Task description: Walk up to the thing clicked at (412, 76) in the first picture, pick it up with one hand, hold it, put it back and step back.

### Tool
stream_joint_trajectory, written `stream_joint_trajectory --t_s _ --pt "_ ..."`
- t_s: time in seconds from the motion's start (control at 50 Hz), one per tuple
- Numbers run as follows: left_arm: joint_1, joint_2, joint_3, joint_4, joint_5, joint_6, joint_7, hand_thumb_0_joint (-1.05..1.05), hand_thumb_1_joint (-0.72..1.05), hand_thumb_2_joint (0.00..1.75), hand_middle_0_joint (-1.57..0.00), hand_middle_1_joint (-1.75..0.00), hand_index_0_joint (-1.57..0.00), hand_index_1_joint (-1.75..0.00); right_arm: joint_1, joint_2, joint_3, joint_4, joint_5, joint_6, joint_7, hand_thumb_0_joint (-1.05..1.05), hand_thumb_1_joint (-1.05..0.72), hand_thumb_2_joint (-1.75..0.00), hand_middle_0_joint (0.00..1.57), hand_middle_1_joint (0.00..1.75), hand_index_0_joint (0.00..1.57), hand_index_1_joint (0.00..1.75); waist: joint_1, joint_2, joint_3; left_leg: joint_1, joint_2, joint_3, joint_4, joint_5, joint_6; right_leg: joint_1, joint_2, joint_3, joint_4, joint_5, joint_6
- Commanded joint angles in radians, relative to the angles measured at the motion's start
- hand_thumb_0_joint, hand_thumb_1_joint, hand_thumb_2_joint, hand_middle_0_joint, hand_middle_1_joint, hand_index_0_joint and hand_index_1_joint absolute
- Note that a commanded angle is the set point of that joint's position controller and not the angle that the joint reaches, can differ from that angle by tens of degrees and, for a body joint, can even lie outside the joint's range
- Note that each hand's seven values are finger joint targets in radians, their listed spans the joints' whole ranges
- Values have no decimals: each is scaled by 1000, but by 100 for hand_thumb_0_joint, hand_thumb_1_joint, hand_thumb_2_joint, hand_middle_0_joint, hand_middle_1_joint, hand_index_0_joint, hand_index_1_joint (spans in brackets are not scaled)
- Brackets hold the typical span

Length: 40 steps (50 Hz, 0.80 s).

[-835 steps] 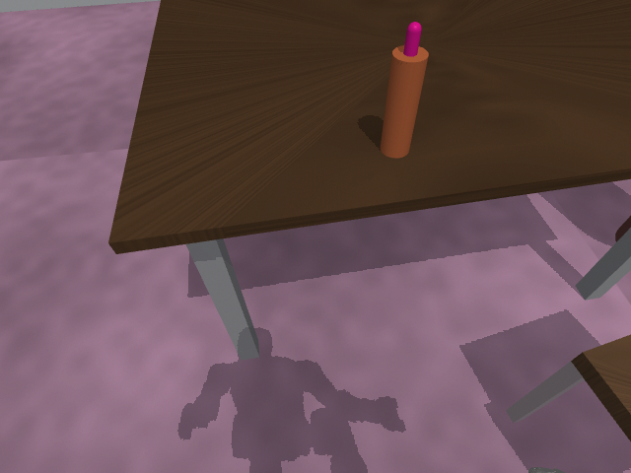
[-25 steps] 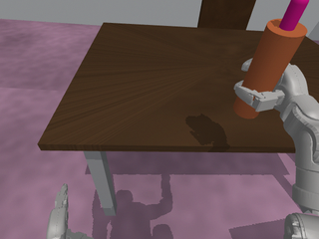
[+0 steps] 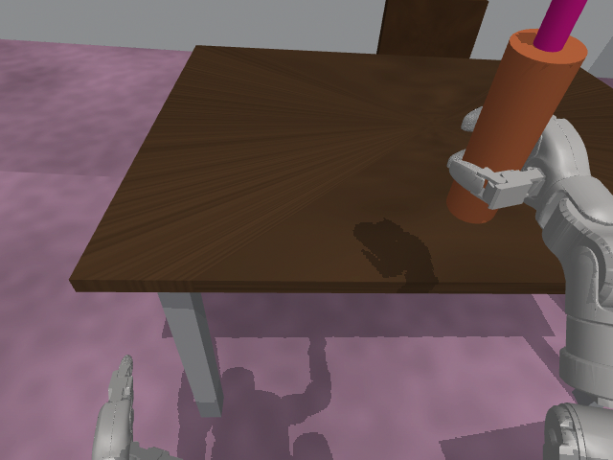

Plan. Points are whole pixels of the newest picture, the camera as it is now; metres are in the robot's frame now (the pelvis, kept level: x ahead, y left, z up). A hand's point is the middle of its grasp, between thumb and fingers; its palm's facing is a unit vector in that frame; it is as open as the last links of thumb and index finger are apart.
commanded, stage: hold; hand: right
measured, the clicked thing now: (511, 121) +0.32 -0.16 +0.31
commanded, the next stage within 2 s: crouch in 1.12 s
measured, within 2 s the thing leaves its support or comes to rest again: neither
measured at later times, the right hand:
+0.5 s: hand (481, 165) +0.33 -0.16 +0.26, palm faces +0.03 +1.00 -0.08, open 8.1 cm
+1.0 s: hand (477, 151) +0.34 -0.15 +0.27, palm faces +0.02 +1.00 -0.07, open 8.1 cm
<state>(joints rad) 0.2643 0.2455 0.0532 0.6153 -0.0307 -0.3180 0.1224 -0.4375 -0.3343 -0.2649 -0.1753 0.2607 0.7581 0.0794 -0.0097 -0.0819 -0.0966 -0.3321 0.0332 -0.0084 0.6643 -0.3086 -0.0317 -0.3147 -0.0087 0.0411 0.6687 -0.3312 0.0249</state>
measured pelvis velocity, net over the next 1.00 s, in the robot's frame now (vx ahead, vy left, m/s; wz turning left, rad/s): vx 0.00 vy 0.00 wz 0.00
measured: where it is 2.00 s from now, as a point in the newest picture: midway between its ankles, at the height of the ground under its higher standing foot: outside the picture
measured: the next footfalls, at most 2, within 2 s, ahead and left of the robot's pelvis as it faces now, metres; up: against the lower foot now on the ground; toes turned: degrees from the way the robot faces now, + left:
none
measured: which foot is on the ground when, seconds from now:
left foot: down 0.00-1.00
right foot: down 0.00-1.00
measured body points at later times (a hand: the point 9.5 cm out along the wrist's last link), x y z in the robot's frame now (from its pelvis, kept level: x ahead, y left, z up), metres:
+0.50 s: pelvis +0.00 +0.00 +0.00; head -0.04 +0.03 +0.45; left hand +0.18 +0.26 -0.06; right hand +0.33 -0.21 +0.26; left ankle +0.03 +0.14 -0.72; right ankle +0.02 -0.14 -0.72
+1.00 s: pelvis +0.00 +0.00 +0.00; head -0.05 +0.04 +0.45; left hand +0.18 +0.26 -0.06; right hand +0.33 -0.20 +0.28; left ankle +0.03 +0.14 -0.72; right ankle +0.02 -0.14 -0.72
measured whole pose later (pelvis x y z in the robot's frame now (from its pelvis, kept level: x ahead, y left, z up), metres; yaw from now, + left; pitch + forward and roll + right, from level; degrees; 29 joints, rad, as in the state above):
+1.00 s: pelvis +0.00 +0.00 +0.00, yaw +0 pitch -1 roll +0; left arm 0.25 0.26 0.06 0.61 -0.03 -0.31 0.12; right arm -0.49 -0.34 -0.26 -0.15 0.27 0.78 0.08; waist -0.01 -0.09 -0.10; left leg -0.34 0.03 -0.01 0.67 -0.31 -0.03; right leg -0.32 -0.01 0.04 0.67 -0.33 0.03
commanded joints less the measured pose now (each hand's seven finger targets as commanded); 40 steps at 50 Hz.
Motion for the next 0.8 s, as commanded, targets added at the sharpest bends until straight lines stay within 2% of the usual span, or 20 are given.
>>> stream_joint_trajectory --t_s 0.0,0.02,0.08,0.12,0.2,0.22,0.28,0.34,0.36,0.42,0.44,0.48,0.54,0.56,0.62,0.64,0.68,0.72,0.74,0.78 --pt "-156 124 52 -190 3 -72 8 0 -57 5 -5 -5 -5 -5 -639 -261 -147 -327 25 -139 -3 0 -27 -132 129 143 133 143 6 17 -270 39 -33 66 -109 146 10 120 22 -25 -102 168 -22" --pt "-147 105 27 -184 5 -69 4 0 -56 5 -5 -5 -5 -5 -650 -257 -139 -333 22 -137 -6 0 -26 -133 129 144 134 144 6 20 -248 39 -31 65 -116 126 11 101 26 -28 -107 140 -24" --pt "-149 149 84 -190 3 -70 11 0 -56 5 -5 -5 -5 -5 -639 -272 -165 -303 30 -136 -14 0 -26 -132 129 144 133 144 12 46 -249 36 -31 64 -118 117 7 105 26 -29 -106 123 -27" --pt "-120 132 72 -173 5 -67 6 0 -56 5 -5 -5 -5 -5 -633 -301 -192 -313 27 -141 -19 0 -26 -132 129 143 133 143 3 36 -256 43 -29 64 -111 139 7 103 28 -32 -98 143 -28" --pt "-133 83 28 -190 2 -60 2 0 -56 6 -5 -4 -4 -5 -607 -258 -166 -340 37 -141 -20 0 -23 -132 129 144 133 144 -10 40 -258 49 -28 61 -105 168 7 102 28 -36 -89 179 -28" --pt "-131 95 41 -176 2 -58 5 0 -56 6 -5 -5 -4 -5 -605 -244 -150 -320 34 -139 -16 0 -24 -133 130 145 134 145 5 37 -251 40 -29 60 -107 161 7 104 26 -34 -94 171 -27" --pt "-150 98 32 -202 5 -60 4 0 -57 6 -5 -5 -4 -5 -622 -257 -146 -366 23 -142 -16 0 -24 -133 130 145 134 145 -7 18 -291 59 -28 59 -101 184 10 124 26 -35 -84 201 -24" --pt "-162 114 43 -199 4 -61 10 0 -56 6 -5 -5 -5 -5 -612 -224 -121 -332 23 -135 -15 0 -24 -134 130 146 135 146 9 32 -267 43 -29 60 -103 178 8 123 25 -32 -87 192 -26" --pt "-165 101 31 -178 4 -60 6 0 -57 6 -5 -5 -5 -5 -612 -228 -120 -341 21 -136 -15 0 -24 -134 130 146 135 146 -1 7 -260 47 -30 63 -103 168 10 111 26 -30 -92 189 -22" --pt "-175 149 69 -229 6 -68 10 0 -56 5 -5 -5 -5 -5 -630 -258 -142 -354 19 -140 -15 0 -25 -133 130 145 134 145 4 6 -296 47 -34 67 -96 189 9 139 20 -24 -91 223 -18" --pt "-113 113 51 -154 6 -59 6 0 -57 6 -5 -5 -4 -5 -630 -268 -149 -349 20 -142 -14 0 -26 -133 130 145 134 145 9 -3 -275 40 -32 63 -96 194 11 135 20 -27 -87 229 -18" --pt "-158 132 56 -245 3 -69 7 0 -57 6 -5 -5 -5 -5 -598 -249 -149 -341 29 -144 -13 0 -27 -134 131 145 135 145 8 40 -283 62 -31 67 -99 209 6 128 23 -29 -86 234 -22" --pt "-105 84 26 -178 5 -62 3 0 -57 6 -5 -5 -4 -5 -622 -267 -161 -344 30 -148 -14 0 -25 -133 130 144 134 144 9 38 -259 48 -26 59 -110 177 5 114 28 -35 -88 179 -29" --pt "-142 123 58 -211 4 -68 9 0 -56 6 -5 -5 -4 -5 -612 -258 -154 -333 33 -145 -15 0 -26 -134 131 146 135 146 12 42 -263 46 -29 61 -109 177 4 116 26 -32 -94 181 -28" --pt "-124 107 45 -169 4 -66 4 0 -56 5 -5 -5 -4 -5 -648 -251 -138 -344 33 -151 -15 0 -24 -135 131 147 136 147 10 -2 -246 24 -33 64 -103 146 12 116 19 -22 -104 166 -20" --pt "-158 134 69 -196 3 -72 6 0 -56 5 -5 -5 -4 -5 -644 -257 -145 -338 34 -151 -15 0 -26 -135 132 147 137 147 9 15 -249 26 -34 66 -104 131 10 111 19 -21 -106 146 -22" --pt "-136 98 34 -158 6 -69 4 0 -57 6 -5 -5 -4 -5 -659 -285 -164 -350 29 -152 -19 0 -23 -134 131 146 135 146 -2 -12 -255 31 -32 63 -107 116 14 102 21 -23 -108 128 -22" --pt "-168 104 36 -198 6 -77 9 0 -56 6 -5 -5 -4 -5 -654 -243 -134 -351 35 -150 -16 0 -25 -134 130 145 135 145 7 43 -270 50 -29 62 -111 134 7 100 27 -30 -94 138 -29" --pt "-151 126 63 -182 7 -76 14 0 -56 6 -5 -5 -4 -5 -659 -249 -139 -343 37 -146 -16 0 -25 -134 131 146 135 146 15 47 -293 54 -28 59 -107 167 5 120 27 -32 -84 166 -31" --pt "-161 107 28 -185 7 -74 13 0 -56 5 -5 -5 -4 -5 -657 -259 -142 -337 32 -139 -14 0 -24 -135 131 147 136 147 0 34 -292 58 -25 58 -103 182 5 120 30 -35 -80 188 -28"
